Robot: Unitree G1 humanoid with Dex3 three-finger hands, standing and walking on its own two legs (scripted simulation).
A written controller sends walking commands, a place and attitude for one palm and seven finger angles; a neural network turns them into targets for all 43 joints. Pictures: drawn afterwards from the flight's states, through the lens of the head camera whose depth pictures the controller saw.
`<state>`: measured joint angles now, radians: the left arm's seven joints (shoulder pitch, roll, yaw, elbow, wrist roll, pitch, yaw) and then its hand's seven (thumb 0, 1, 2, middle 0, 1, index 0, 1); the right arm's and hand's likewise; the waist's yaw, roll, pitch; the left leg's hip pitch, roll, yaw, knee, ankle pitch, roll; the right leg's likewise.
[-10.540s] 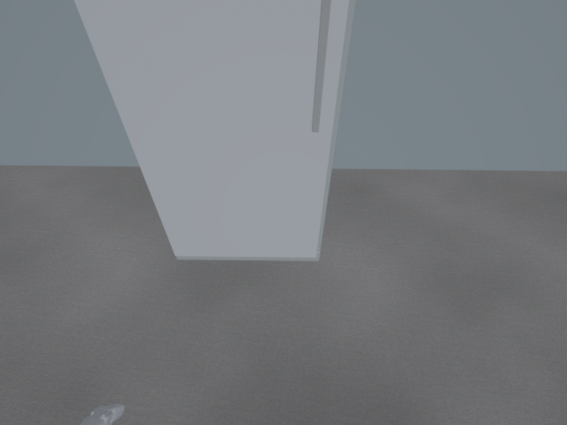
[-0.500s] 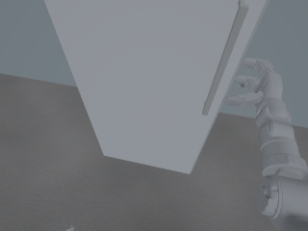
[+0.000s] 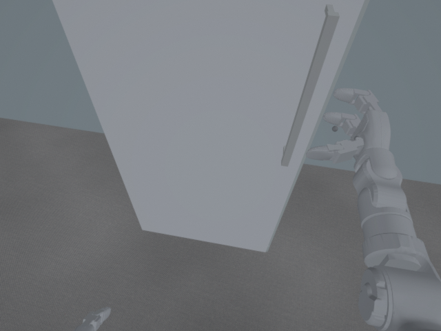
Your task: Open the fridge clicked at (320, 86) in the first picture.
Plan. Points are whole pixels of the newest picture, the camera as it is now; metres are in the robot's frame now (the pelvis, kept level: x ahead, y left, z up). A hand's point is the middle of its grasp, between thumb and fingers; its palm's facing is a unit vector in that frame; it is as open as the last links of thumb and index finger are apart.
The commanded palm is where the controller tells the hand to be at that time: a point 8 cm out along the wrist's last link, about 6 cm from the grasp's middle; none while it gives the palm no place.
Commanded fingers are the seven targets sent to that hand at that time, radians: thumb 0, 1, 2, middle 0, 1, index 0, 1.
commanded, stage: move the hooked fingers beside the handle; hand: right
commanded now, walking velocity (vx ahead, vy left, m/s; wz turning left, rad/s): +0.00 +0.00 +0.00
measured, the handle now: (302, 101) +0.54 -0.11 +0.15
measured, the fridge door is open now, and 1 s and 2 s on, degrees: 0 0 0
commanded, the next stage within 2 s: feel for the door with the fingertips in 0.42 s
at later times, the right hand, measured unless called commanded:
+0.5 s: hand (329, 122) +0.47 -0.15 +0.16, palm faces +0.07 +1.00 +0.01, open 14.0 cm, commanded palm +0.44 -0.21 +0.16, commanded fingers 0.00 0.50 -0.30 0.30 1.20 0.30 1.20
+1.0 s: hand (309, 117) +0.48 -0.12 +0.16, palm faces +0.10 +0.99 +0.03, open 14.0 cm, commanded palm +0.45 -0.18 +0.16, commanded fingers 0.00 0.50 -0.30 0.30 1.20 0.30 1.20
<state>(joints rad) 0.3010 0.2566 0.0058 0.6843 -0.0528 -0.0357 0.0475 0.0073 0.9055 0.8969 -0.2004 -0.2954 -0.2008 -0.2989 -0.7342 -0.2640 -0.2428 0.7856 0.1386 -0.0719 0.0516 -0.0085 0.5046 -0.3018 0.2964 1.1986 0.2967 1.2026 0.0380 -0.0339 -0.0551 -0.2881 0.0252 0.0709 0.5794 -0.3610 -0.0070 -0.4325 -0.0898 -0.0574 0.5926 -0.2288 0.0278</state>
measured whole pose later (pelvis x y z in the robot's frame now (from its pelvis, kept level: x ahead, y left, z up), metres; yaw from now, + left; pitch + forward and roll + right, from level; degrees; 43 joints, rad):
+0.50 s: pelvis +0.00 +0.00 +0.00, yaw +1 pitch +6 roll +1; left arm 0.39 0.26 0.01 0.72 -0.05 -0.02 0.04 0.01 0.91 0.90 -0.20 -0.30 -0.20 -0.30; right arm -0.85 -0.33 -0.29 1.00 0.13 -0.13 0.07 -0.01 0.50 -0.30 0.30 1.20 0.30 1.20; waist 0.08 -0.04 -0.06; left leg -0.34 0.02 0.06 0.61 -0.37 -0.01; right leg -0.48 -0.10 -0.06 0.61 -0.23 0.03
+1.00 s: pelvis +0.01 +0.00 +0.00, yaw +1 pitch +7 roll +0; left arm 0.33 0.23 0.00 0.68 -0.03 -0.03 0.02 0.01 0.91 0.90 -0.20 -0.30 -0.20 -0.30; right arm -0.85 -0.23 -0.28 0.95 0.08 -0.12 -0.04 -0.01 0.50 -0.30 0.30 1.20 0.30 1.20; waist 0.08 -0.03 -0.08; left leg -0.35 0.02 0.05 0.61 -0.38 -0.01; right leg -0.48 -0.09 -0.08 0.61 -0.25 0.03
